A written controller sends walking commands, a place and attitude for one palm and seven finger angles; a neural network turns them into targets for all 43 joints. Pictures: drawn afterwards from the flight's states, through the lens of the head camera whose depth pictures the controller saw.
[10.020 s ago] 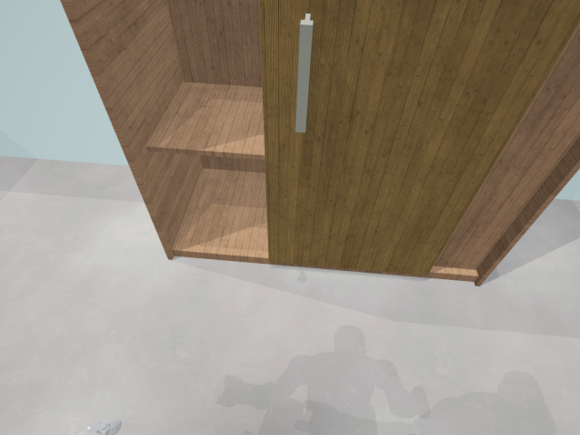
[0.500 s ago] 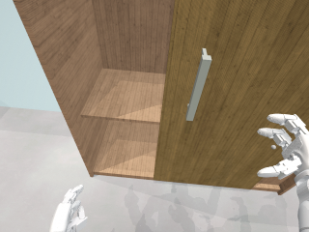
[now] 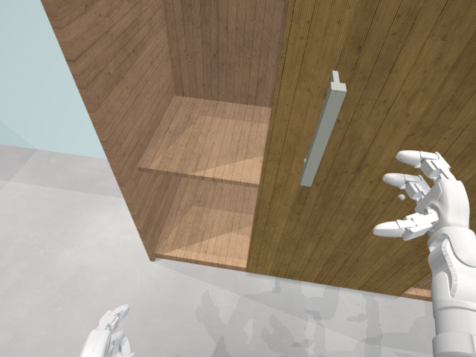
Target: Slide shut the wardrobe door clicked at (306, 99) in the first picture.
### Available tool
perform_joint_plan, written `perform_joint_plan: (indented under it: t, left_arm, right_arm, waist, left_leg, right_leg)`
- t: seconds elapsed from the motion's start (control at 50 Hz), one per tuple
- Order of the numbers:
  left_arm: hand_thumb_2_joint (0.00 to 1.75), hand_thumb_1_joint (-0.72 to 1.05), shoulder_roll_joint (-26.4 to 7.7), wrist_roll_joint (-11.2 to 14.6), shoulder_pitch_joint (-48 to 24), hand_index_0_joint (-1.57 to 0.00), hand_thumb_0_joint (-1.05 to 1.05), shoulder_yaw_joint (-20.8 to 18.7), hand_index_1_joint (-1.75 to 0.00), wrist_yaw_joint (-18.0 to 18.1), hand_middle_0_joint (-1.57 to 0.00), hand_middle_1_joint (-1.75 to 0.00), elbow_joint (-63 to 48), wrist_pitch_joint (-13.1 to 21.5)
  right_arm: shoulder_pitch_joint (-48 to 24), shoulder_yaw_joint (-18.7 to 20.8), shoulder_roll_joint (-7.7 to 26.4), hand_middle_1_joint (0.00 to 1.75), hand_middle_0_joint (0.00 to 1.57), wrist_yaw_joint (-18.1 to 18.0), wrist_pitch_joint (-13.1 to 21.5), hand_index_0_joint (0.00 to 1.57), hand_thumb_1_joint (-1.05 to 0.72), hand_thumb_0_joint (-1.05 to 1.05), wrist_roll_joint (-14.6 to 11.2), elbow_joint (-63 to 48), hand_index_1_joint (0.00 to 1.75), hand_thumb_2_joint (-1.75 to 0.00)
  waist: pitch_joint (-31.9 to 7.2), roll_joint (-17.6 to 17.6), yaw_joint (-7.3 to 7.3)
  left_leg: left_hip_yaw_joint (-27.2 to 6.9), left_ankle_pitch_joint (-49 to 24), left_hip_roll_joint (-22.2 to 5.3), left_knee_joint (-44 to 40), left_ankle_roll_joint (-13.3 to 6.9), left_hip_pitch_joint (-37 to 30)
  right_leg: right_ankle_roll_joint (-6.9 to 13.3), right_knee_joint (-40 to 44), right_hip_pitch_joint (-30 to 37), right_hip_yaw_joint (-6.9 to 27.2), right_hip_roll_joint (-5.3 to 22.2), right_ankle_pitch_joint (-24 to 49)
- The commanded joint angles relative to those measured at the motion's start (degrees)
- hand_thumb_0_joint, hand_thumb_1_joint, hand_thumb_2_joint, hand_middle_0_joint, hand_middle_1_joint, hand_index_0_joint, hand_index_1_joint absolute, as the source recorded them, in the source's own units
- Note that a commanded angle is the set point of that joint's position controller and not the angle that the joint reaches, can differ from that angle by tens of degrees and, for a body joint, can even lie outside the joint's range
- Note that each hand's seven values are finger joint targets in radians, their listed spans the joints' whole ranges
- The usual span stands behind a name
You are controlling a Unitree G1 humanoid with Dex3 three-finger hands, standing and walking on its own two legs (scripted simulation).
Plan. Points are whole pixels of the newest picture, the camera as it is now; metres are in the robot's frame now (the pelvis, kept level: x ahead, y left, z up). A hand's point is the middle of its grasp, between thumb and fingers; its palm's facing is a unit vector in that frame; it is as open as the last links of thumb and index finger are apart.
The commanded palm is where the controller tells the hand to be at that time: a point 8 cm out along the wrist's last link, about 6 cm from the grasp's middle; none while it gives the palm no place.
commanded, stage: move the hooked fingers beside the handle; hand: right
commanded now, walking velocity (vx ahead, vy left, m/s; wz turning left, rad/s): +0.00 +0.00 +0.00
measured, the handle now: (318, 134) +0.52 -0.12 +0.10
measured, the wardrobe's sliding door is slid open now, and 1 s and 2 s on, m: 0.41 0.41 0.41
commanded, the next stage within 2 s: feel for the door with the fingertips in 1.62 s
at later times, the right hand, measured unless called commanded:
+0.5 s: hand (378, 170) +0.42 -0.20 +0.12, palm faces +0.09 +1.00 -0.01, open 13.9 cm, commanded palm +0.40 -0.25 +0.11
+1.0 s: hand (358, 150) +0.47 -0.18 +0.11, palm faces +0.09 +1.00 -0.01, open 13.9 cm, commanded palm +0.43 -0.24 +0.11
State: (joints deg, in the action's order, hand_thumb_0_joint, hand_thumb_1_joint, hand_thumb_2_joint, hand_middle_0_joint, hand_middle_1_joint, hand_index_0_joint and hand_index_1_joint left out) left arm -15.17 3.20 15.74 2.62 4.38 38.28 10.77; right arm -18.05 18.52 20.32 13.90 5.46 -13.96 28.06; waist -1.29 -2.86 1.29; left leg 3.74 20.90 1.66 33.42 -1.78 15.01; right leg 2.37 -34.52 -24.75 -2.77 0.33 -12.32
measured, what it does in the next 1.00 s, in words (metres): stands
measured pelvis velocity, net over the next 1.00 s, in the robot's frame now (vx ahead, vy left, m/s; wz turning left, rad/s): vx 0.01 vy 0.00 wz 0.03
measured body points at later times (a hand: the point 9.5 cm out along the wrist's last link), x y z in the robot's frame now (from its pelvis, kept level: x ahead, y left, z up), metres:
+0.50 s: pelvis +0.00 +0.00 +0.00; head +0.03 +0.01 +0.44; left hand +0.10 +0.26 -0.11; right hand +0.41 -0.26 +0.12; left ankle -0.04 +0.10 -0.73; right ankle +0.06 -0.09 -0.73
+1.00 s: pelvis +0.01 +0.00 -0.01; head +0.05 +0.01 +0.44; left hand +0.03 +0.27 -0.13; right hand +0.46 -0.23 +0.12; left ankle -0.04 +0.10 -0.73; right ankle +0.06 -0.09 -0.73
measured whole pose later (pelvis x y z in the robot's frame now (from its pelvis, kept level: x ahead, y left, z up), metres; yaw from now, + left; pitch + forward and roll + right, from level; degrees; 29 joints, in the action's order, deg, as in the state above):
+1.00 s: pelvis +0.01 +0.00 -0.01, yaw +2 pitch +8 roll +1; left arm -16.1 1.9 22.7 0.5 0.4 38.6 1.4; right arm -40.0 20.5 22.0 7.6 13.6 -8.2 53.7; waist -3.3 -2.5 5.8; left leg 2.3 23.2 2.6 38.9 -2.0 24.1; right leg 2.2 -40.1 -33.4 -3.9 1.7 -15.2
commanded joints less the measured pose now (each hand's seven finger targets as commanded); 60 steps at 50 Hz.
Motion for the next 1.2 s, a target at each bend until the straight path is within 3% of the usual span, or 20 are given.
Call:
perform_joint_plan:
  t: [0.0,0.1,0.14,0.16,0.24,0.34,0.44,0.46,0.5,0.66,0.68,0.76,0.8,0.84,0.92,0.96,1.04,1.14,1.16,1.18]
  left_arm:
    - [0.90,0.90,-7.98,0.08,-2.44,-0.20,0.00,-3.18,-0.30,0.22,-0.20,-0.30,-8.01,2.12]
    - [0.90,0.90,-8.06,0.14,-1.61,-0.20,0.00,-3.57,-0.30,-0.20,-0.20,-0.30,-7.85,1.43]
    - [0.90,0.90,-8.19,0.07,-1.33,-0.20,0.00,-3.61,-0.30,-0.30,-0.20,-0.30,-7.61,0.97]
    - [0.90,0.90,-8.39,0.04,-0.89,-0.20,0.00,-3.57,-0.30,-0.28,-0.20,-0.30,-7.00,0.52]
    - [0.90,0.90,-8.25,0.00,-0.59,-0.20,0.00,-3.70,-0.30,-0.55,-0.20,-0.30,-7.08,-0.32]
    - [0.90,0.90,-8.38,-0.06,0.29,-0.20,0.00,-3.50,-0.30,-0.66,-0.20,-0.30,-6.53,-1.45]
    - [0.90,0.90,-8.56,-0.23,1.90,-0.20,0.00,-3.87,-0.30,-1.12,-0.20,-0.30,-6.10,-2.26]
    - [0.90,0.90,-8.64,-0.33,2.37,-0.20,0.00,-3.69,-0.30,-1.27,-0.20,-0.30,-5.84,-2.59]
    - [0.90,0.90,-8.62,-0.11,2.60,-0.20,0.00,-3.78,-0.30,-1.49,-0.20,-0.30,-5.75,-2.79]
    - [0.90,0.90,-9.28,-0.82,5.80,-0.20,0.00,-4.31,-0.30,-2.12,-0.20,-0.30,-4.21,-4.15]
    - [0.90,0.90,-9.28,-0.92,6.27,-0.20,0.00,-4.35,-0.30,-2.25,-0.20,-0.30,-4.40,-4.35]
    - [0.90,0.90,-9.35,-1.26,7.55,-0.20,0.00,-4.55,-0.30,-2.73,-0.20,-0.30,-4.08,-5.07]
    - [0.90,0.90,-9.24,-1.27,8.13,-0.20,0.00,-4.69,-0.30,-3.11,-0.20,-0.30,-3.84,-5.29]
    - [0.90,0.90,-9.81,-1.45,8.84,-0.20,0.00,-4.92,-0.30,-3.31,-0.20,-0.30,-4.32,-5.87]
    - [0.90,0.90,-9.37,-1.29,8.20,-0.20,0.00,-5.03,-0.30,-3.78,-0.20,-0.30,-6.44,-7.02]
    - [0.90,0.90,-9.23,-1.23,7.79,-0.20,0.00,-5.05,-0.30,-3.77,-0.20,-0.30,-6.95,-7.54]
    - [0.90,0.90,-9.17,-0.88,7.37,-0.20,0.00,-5.03,-0.30,-3.06,-0.20,-0.30,-6.96,-7.87]
    - [0.90,0.90,-8.90,-0.70,6.78,-0.20,0.00,-5.10,-0.30,-2.84,-0.20,-0.30,-5.83,-7.23]
    - [0.90,0.90,-8.70,-0.74,6.75,-0.20,0.00,-4.95,-0.30,-2.89,-0.20,-0.30,-5.40,-7.16]
    - [0.90,0.90,-8.94,-0.68,6.91,-0.20,0.00,-5.13,-0.30,-2.90,-0.20,-0.30,-4.96,-7.00]
  right_arm:
    - [-21.16,4.20,14.79,1.20,0.30,-0.58,4.58,0.30,0.50,0.00,-0.57,-11.25,1.20,-0.30]
    - [-25.34,0.59,11.40,1.20,0.30,-1.02,5.16,0.30,0.50,0.00,-0.21,-10.45,1.20,-0.30]
    - [-25.20,1.10,11.82,1.20,0.30,-1.66,4.93,0.30,0.50,0.00,-0.09,-8.76,1.20,-0.30]
    - [-25.96,1.81,12.86,1.20,0.30,-2.14,4.97,0.30,0.50,0.00,0.22,-7.04,1.20,-0.30]
    - [-29.39,1.96,13.25,1.20,0.30,-3.31,5.69,0.30,0.50,0.00,0.91,-5.65,1.20,-0.30]
    - [-35.03,1.53,13.76,1.20,0.30,-4.06,7.02,0.30,0.50,0.00,1.61,-1.01,1.20,-0.30]
    - [-37.66,1.41,13.73,1.20,0.30,-3.98,7.92,0.30,0.50,0.00,2.10,2.71,1.20,-0.30]
    - [-37.64,1.15,13.67,1.20,0.30,-4.02,7.87,0.30,0.50,0.00,2.31,4.90,1.20,-0.30]
    - [-41.15,-0.67,11.88,1.20,0.30,-3.98,8.16,0.30,0.50,0.00,2.27,6.26,1.20,-0.30]
    - [-49.25,2.07,15.91,1.20,0.30,-6.04,10.86,0.30,0.50,0.00,4.01,11.11,1.20,-0.30]
    - [-48.31,2.64,16.29,1.20,0.30,-6.17,11.03,0.30,0.50,0.00,4.25,12.29,1.20,-0.30]
    - [-50.97,2.23,16.00,1.20,0.30,-6.55,12.35,0.30,0.50,0.00,5.30,14.48,1.20,-0.30]
    - [-52.55,0.42,13.34,1.20,0.30,-6.75,12.54,0.30,0.50,0.00,5.29,15.83,1.20,-0.30]
    - [-47.69,4.06,16.82,1.20,0.30,-6.93,12.21,0.30,0.50,0.00,5.30,17.69,1.20,-0.30]
    - [-42.50,4.45,16.78,1.20,0.30,-6.59,11.97,0.30,0.50,0.00,5.31,13.46,1.20,-0.30]
    - [-41.86,3.98,15.85,1.20,0.30,-6.48,11.74,0.30,0.50,0.00,4.77,11.96,1.20,-0.30]
    - [-44.60,4.76,17.84,1.20,0.30,-6.13,11.57,0.30,0.50,0.00,4.48,9.12,1.20,-0.30]
    - [-47.44,1.04,13.91,1.20,0.30,-6.32,12.38,0.30,0.50,0.00,4.18,6.55,1.20,-0.30]
    - [-48.90,-1.10,11.44,1.20,0.30,-6.38,12.29,0.30,0.50,0.00,4.19,7.03,1.20,-0.30]
    - [-47.91,-0.17,12.11,1.20,0.30,-6.61,11.93,0.30,0.50,0.00,4.11,8.65,1.20,-0.30]
  waist:
    - [-14.95,-0.89,0.05]
    - [-16.10,-1.28,0.94]
    - [-15.81,-0.91,1.03]
    - [-14.58,1.89,1.13]
    - [-16.09,-0.94,1.05]
    - [-15.18,-0.07,2.10]
    - [-18.34,-0.94,2.31]
    - [-16.66,1.37,2.50]
    - [-15.77,0.76,3.45]
    - [-19.27,1.27,4.17]
    - [-20.52,-0.40,3.77]
    - [-21.35,-1.22,4.18]
    - [-21.30,-0.84,5.18]
    - [-22.15,0.35,3.47]
    - [-23.15,-0.57,2.19]
    - [-21.65,2.37,2.56]
    - [-20.45,0.76,3.27]
    - [-21.54,-3.38,4.61]
    - [-20.75,-1.51,5.46]
    - [-20.91,-0.96,5.02]
  left_leg:
    - [-1.85,-16.46,-0.18,-5.29,0.96,6.14]
    - [-1.52,-15.46,-0.01,-4.93,0.81,8.22]
    - [-1.59,-15.58,-0.07,-4.94,0.87,8.44]
    - [-1.65,-15.85,-0.04,-5.14,0.84,7.79]
    - [-1.88,-15.33,-0.14,-4.50,0.81,8.44]
    - [-2.16,-13.79,-0.05,-4.38,0.83,9.55]
    - [-2.38,-16.29,0.01,-3.50,0.79,9.54]
    - [-2.37,-16.21,0.11,-3.72,0.80,9.45]
    - [-2.44,-14.99,0.15,-3.64,0.96,11.46]
    - [-2.79,-15.38,0.42,-2.19,0.89,12.19]
    - [-2.84,-15.89,0.44,-1.75,0.87,12.02]
    - [-2.59,-16.17,0.71,-0.77,0.68,13.29]
    - [-2.17,-15.63,0.98,-0.60,0.85,15.13]
    - [-2.29,-17.18,1.01,-0.12,0.68,13.22]
    - [-2.61,-21.30,1.03,0.36,0.77,10.69]
    - [-2.73,-21.95,1.20,-0.02,0.97,9.99]
    - [-3.17,-20.36,1.03,-0.60,1.21,10.27]
    - [-2.58,-16.75,1.29,-0.86,0.81,14.50]
    - [-2.46,-17.03,1.40,-1.02,0.84,14.88]
    - [-2.31,-16.58,1.36,-0.91,0.84,15.07]
  right_leg:
    - [0.38,2.73,17.17,4.56,0.23,8.54]
    - [0.35,2.31,19.05,5.34,0.37,8.59]
    - [0.29,2.12,18.67,5.24,0.37,8.61]
    - [0.50,1.92,17.00,5.14,0.42,8.41]
    - [0.24,1.78,17.61,5.04,0.30,8.12]
    - [0.34,1.56,15.95,5.06,0.34,6.10]
    - [0.31,0.16,16.89,4.81,0.26,8.53]
    - [0.59,-0.02,15.11,4.87,0.24,8.00]
    - [0.60,-0.10,14.75,4.80,0.20,6.59]
    - [0.75,-1.96,14.05,4.89,0.31,7.53]
    - [0.61,-2.00,14.25,4.76,0.20,8.16]
    - [0.54,-3.03,14.31,4.93,0.29,9.15]
    - [0.50,-3.16,15.01,5.13,0.50,9.02]
    - [0.44,-3.17,13.62,4.93,0.46,10.28]
    - [0.67,-3.59,13.08,3.92,0.19,12.93]
    - [1.07,-3.58,11.65,3.68,0.18,12.51]
    - [1.06,-3.13,11.25,3.20,0.17,9.97]
    - [0.56,-3.56,16.40,4.61,0.62,9.78]
    - [0.86,-3.76,16.30,4.73,0.59,9.89]
    - [0.70,-3.71,16.05,4.96,0.59,9.42]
